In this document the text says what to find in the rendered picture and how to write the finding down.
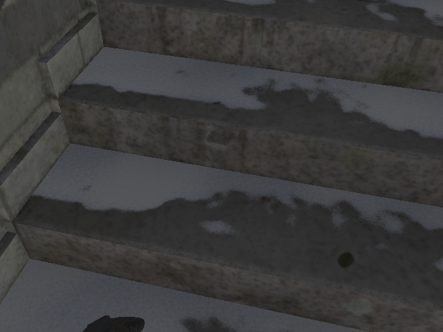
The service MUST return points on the left robot hand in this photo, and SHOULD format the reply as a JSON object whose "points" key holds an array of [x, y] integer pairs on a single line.
{"points": [[117, 324]]}

